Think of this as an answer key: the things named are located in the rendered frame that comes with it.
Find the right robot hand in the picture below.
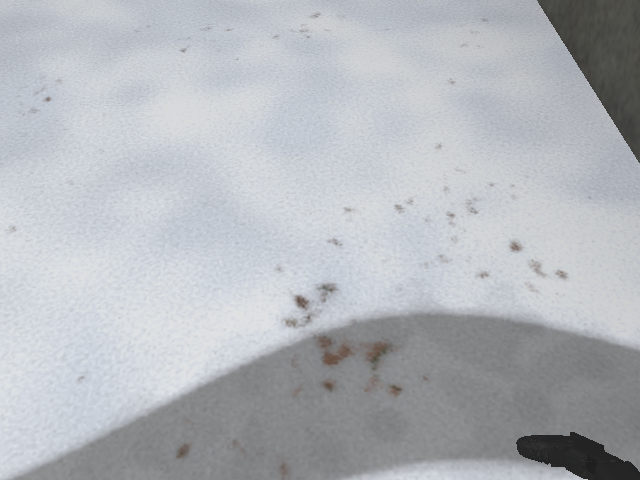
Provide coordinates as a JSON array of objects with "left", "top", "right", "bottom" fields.
[{"left": 516, "top": 432, "right": 640, "bottom": 480}]

